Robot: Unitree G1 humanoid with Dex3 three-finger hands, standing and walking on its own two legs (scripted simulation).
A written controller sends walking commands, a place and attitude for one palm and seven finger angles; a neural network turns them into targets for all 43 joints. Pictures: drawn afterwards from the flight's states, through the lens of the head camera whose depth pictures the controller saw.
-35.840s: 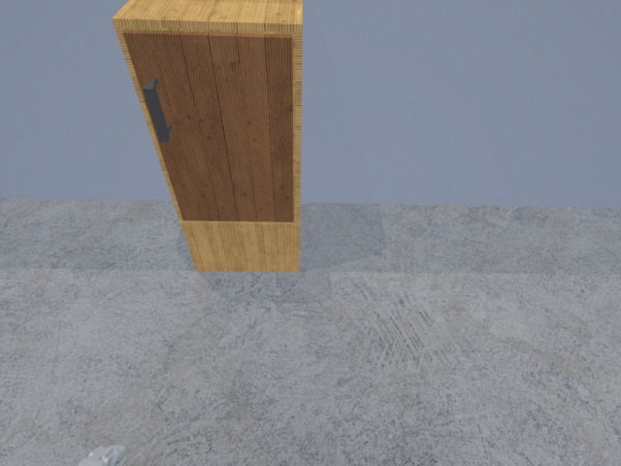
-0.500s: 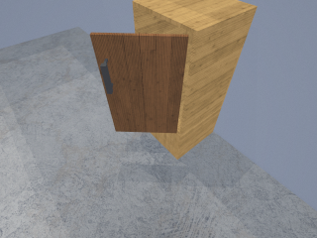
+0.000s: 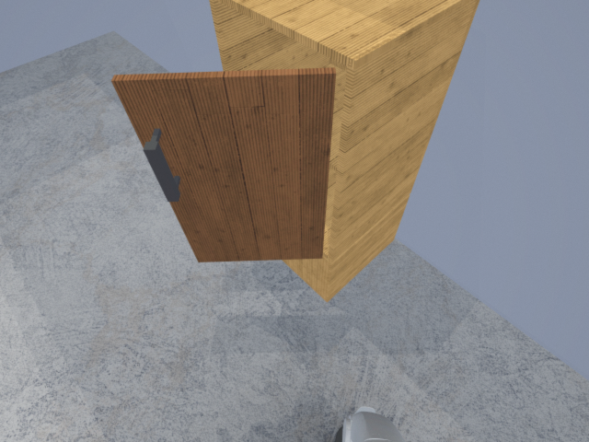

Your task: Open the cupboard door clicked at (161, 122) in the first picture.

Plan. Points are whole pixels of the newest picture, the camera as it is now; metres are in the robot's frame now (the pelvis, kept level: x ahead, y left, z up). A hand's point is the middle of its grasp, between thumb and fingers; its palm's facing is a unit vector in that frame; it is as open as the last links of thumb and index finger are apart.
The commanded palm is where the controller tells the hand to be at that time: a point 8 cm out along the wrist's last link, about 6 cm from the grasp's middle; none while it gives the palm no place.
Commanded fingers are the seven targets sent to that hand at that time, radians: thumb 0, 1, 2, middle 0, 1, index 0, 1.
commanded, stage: shuffle to correct the standing spot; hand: left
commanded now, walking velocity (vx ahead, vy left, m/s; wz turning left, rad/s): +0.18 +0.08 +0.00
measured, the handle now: (165, 166) +0.59 +0.29 -0.02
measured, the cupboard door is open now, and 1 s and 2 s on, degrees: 48 48 48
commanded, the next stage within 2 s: come to a stop and stand still in 0.48 s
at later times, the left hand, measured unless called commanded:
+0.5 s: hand out of the picture +0.10 +0.17 -0.16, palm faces +0.14 -0.97 -0.21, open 7.3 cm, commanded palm none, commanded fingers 0.00 0.90 0.90 -0.20 -0.30 -0.20 -0.30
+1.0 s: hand out of the picture +0.13 +0.22 -0.17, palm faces +0.02 -0.98 -0.19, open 7.4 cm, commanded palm none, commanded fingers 0.00 0.90 0.90 -0.20 -0.30 -0.20 -0.30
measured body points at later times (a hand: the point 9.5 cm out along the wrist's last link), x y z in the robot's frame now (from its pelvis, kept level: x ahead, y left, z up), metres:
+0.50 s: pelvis +0.10 -0.01 +0.01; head +0.13 -0.01 +0.46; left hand +0.09 +0.22 -0.15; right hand +0.19 -0.25 -0.14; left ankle +0.13 +0.13 -0.70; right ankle +0.12 -0.11 -0.73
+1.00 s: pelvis +0.09 +0.03 +0.01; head +0.12 +0.06 +0.46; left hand +0.13 +0.27 -0.16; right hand +0.12 -0.20 -0.13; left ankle +0.12 +0.13 -0.73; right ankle +0.01 -0.11 -0.67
